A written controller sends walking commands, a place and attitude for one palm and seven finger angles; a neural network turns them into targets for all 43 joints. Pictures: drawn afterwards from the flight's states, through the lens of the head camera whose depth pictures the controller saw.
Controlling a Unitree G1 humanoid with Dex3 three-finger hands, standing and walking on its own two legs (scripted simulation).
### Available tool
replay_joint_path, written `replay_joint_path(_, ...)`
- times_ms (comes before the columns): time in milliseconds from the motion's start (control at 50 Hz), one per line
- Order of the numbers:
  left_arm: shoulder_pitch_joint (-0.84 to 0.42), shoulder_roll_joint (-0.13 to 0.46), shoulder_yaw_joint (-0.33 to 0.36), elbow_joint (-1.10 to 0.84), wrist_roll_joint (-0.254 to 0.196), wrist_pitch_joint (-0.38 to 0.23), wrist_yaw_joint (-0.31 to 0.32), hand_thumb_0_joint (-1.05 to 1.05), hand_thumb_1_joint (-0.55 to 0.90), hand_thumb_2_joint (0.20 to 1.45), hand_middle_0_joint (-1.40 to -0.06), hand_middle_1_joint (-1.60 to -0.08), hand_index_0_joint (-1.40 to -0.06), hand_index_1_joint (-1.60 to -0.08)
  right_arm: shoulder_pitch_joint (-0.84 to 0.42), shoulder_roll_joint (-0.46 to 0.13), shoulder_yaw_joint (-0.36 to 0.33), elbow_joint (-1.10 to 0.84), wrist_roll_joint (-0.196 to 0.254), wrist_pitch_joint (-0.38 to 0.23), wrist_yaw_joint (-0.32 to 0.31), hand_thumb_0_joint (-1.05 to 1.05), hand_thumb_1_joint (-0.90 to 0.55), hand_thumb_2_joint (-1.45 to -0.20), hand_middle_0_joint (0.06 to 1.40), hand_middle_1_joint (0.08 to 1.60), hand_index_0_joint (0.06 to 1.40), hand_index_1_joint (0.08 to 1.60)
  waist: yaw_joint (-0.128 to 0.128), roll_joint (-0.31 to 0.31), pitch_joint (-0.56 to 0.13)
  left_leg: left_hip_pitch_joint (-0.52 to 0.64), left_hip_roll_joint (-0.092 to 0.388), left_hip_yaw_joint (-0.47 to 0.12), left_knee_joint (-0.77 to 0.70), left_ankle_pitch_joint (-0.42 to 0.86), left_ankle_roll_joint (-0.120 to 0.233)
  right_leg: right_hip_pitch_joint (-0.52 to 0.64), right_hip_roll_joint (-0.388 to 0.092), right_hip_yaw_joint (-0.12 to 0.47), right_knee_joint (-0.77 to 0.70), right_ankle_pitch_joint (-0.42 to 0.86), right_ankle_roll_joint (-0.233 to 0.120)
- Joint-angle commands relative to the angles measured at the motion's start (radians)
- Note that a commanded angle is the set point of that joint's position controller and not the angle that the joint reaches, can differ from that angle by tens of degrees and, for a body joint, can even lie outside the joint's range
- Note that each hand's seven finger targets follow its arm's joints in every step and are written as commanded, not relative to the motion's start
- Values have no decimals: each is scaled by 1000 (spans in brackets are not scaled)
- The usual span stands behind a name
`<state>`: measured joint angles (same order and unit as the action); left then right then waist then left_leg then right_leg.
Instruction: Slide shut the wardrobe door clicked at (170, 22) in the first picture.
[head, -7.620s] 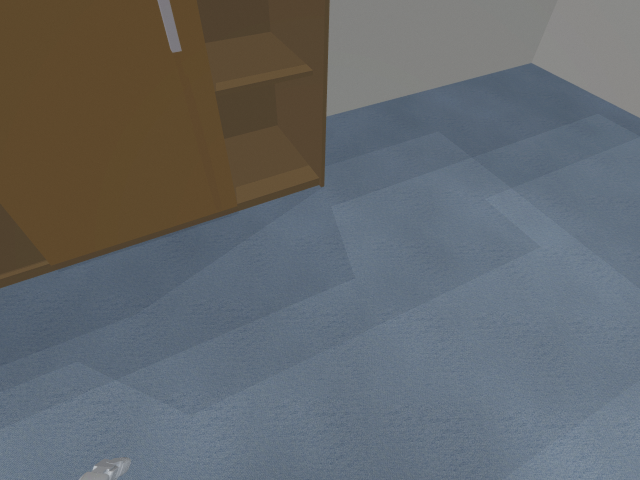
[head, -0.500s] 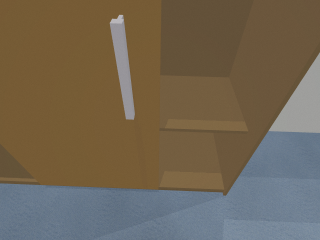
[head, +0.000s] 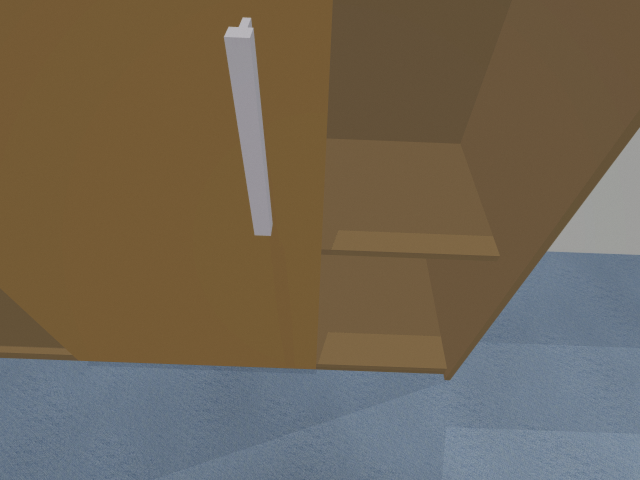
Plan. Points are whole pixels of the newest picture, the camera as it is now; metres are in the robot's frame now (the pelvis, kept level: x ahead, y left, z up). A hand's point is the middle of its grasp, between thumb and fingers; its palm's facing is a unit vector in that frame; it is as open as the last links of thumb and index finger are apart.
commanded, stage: look again from close up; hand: left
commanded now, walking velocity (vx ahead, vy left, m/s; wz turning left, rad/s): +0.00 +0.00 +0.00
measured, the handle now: (256, 143) +0.51 +0.13 +0.15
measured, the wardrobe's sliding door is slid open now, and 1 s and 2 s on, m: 0.42 0.42 0.42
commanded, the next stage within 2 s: raise the hand with hooked fingers in 0.78 s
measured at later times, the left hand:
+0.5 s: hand out of the picture +0.00 +0.15 -0.18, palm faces +0.03 -0.98 -0.18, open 7.4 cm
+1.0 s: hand out of the picture +0.10 +0.17 -0.11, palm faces +0.22 -0.95 -0.23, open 7.3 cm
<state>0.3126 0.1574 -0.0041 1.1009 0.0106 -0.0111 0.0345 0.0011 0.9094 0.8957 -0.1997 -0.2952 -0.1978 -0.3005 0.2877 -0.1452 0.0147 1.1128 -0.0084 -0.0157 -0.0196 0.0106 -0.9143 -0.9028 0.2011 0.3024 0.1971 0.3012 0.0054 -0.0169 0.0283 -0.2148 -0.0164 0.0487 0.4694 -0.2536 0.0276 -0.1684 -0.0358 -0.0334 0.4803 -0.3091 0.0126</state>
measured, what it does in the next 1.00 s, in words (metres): stands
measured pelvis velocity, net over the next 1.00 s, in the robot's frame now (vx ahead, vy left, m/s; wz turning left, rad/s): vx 0.00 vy -0.03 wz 0.01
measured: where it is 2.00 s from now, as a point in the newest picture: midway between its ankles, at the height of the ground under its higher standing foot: outside the picture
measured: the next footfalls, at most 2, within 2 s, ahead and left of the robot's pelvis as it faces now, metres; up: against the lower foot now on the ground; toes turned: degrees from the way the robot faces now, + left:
none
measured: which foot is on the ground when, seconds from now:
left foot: down 0.00-1.00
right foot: down 0.00-1.00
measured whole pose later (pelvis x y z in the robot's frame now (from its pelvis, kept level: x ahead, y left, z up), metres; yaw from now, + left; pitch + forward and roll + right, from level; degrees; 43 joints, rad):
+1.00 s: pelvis +0.00 -0.03 +0.00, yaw +0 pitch +1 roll +1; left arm 0.48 0.18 0.04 0.42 -0.12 0.02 0.09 0.03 0.93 0.89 -0.21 -0.31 -0.20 -0.31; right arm 0.31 -0.20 0.00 0.96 0.03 -0.20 -0.08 0.02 -0.92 -0.90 0.20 0.30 0.20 0.30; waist -0.01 0.02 0.03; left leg -0.23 0.01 0.03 0.47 -0.25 -0.01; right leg -0.19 -0.01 -0.05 0.50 -0.32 -0.03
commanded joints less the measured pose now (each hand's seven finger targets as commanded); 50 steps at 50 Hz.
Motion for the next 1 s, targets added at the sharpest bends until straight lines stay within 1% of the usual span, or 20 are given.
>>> replay_joint_path(0,73,93,12,-21,3,-12,6,0,900,900,-200,-300,-200,-300,43,-106,-16,-24,0,-22,-10,0,-900,-900,200,300,200,300,2,21,11,15,108,-99,-84,200,23,-28,-69,65,-72,183,-38)
replay_joint_path(60,74,93,12,-17,4,-14,7,0,900,900,-200,-300,-200,-300,42,-100,-17,-18,2,-20,-11,0,-900,-900,200,300,200,300,2,5,16,16,108,-98,-79,202,22,-22,-69,64,-79,194,-38)
replay_joint_path(120,77,90,12,-14,3,-15,7,0,900,900,-200,-300,-200,-300,35,-104,-18,-14,0,-22,-12,0,-900,-900,200,300,200,300,1,22,5,34,108,-91,-75,227,18,-22,-73,66,-76,224,-38)
replay_joint_path(280,73,88,11,-11,4,-12,6,0,900,900,-200,-300,-200,-300,21,-104,-16,-10,1,-18,-12,0,-900,-900,200,300,200,300,3,22,37,20,107,-92,-89,200,16,-31,-71,71,-93,198,-37)
replay_joint_path(340,72,91,11,-11,3,-15,6,0,900,900,-200,-300,-200,-300,24,-108,-16,-11,0,-20,-13,0,-900,-900,200,300,200,300,0,12,3,43,109,-90,-82,237,14,-14,-74,71,-89,243,-38)
replay_joint_path(420,74,92,12,-12,3,-18,7,0,900,900,-200,-300,-200,-300,22,-105,-16,-8,0,-20,-14,0,-900,-900,200,300,200,300,2,10,-7,51,110,-86,-75,263,12,0,-78,69,-90,288,-40)
replay_joint_path(540,74,97,11,-13,1,-17,7,0,900,900,-200,-300,-200,-300,19,-105,-13,-3,0,-17,-14,0,-900,-900,200,300,200,300,3,12,10,48,110,-85,-85,241,8,-4,-78,71,-102,273,-41)
replay_joint_path(560,74,97,11,-12,2,-16,6,0,900,900,-200,-300,-200,-300,17,-101,-13,-2,1,-15,-14,0,-900,-900,200,300,200,300,5,8,30,34,109,-85,-86,218,8,-8,-75,70,-109,253,-41)
replay_joint_path(660,72,97,12,-13,1,-16,6,0,900,900,-200,-300,-200,-300,25,-100,-11,1,1,-15,-14,0,-900,-900,200,300,200,300,4,2,24,39,110,-89,-91,222,7,-3,-73,68,-112,248,-42)
replay_joint_path(700,77,97,12,-13,1,-16,6,0,900,900,-200,-300,-200,-300,24,-103,-11,-1,0,-16,-14,0,-900,-900,200,300,200,300,4,21,15,47,110,-86,-90,234,5,-5,-75,72,-111,258,-42)
replay_joint_path(740,78,97,13,-12,1,-18,6,0,900,900,-200,-300,-200,-300,27,-104,-12,0,0,-17,-15,0,-900,-900,200,300,200,300,4,10,1,55,111,-86,-88,246,5,6,-77,71,-110,278,-42)
replay_joint_path(760,80,97,12,-11,2,-18,6,0,900,900,-200,-300,-200,-300,24,-99,-11,2,1,-14,-15,0,-900,-900,200,300,200,300,7,-11,25,43,110,-85,-89,230,5,1,-76,70,-117,276,-42)
replay_joint_path(840,84,96,13,-10,1,-19,6,0,900,900,-200,-300,-200,-300,32,-100,-11,3,0,-16,-16,0,-900,-900,200,300,200,300,3,8,6,54,111,-84,-90,244,2,6,-76,71,-114,286,-44)
replay_joint_path(860,44,191,-21,-67,-5,-41,1,0,900,900,-200,-300,-200,-300,-26,-141,-24,-101,-9,-7,-6,0,-900,-900,200,300,200,300,-24,78,169,3,59,-110,-79,152,4,-117,-32,85,-143,141,-60)
replay_joint_path(880,-593,323,126,-1473,-223,-197,17,0,877,890,-202,-315,-202,-315,-66,-279,-35,-418,45,-171,-58,0,-900,-900,200,300,200,300,-98,257,-249,154,23,11,-45,283,16,-72,37,20,-104,283,-49)
replay_joint_path(900,-221,221,83,-1264,-150,-108,54,0,853,880,-203,-330,-203,-330,-48,-225,-36,-341,43,-257,-87,0,-900,-900,200,300,200,300,-69,304,-275,251,36,28,-54,389,-6,-50,58,-12,-14,258,-50)
replay_joint_path(920,-135,122,60,-1067,-141,-67,81,0,830,870,-205,-345,-205,-345,-64,-217,-39,-267,26,-281,-88,0,-900,-900,200,300,200,300,-49,227,-186,163,55,17,-40,395,-15,-83,43,-24,-8,229,-42)
replay_joint_path(940,59,16,14,-1001,-153,-14,74,0,807,860,-207,-360,-207,-360,-38,-207,-57,-270,54,-288,-84,0,-900,-900,200,300,200,300,-64,121,-127,88,60,-17,-34,364,-5,-103,46,-53,-16,233,-36)
replay_joint_path(960,94,-29,-5,-1041,-169,-5,52,0,783,850,-208,-375,-208,-375,-45,-214,-65,-301,71,-300,-85,0,-900,-900,200,300,200,300,-79,1,-64,7,44,-28,-7,290,3,-158,61,-81,0,218,-27)
replay_joint_path(980,-10,-2,-1,-1197,-187,-73,38,0,760,840,-210,-390,-210,-390,-71,-223,-62,-377,54,-337,-87,0,-900,-900,200,300,200,300,-89,-68,-84,-18,31,-46,43,228,9,-190,49,-78,35,218,-16)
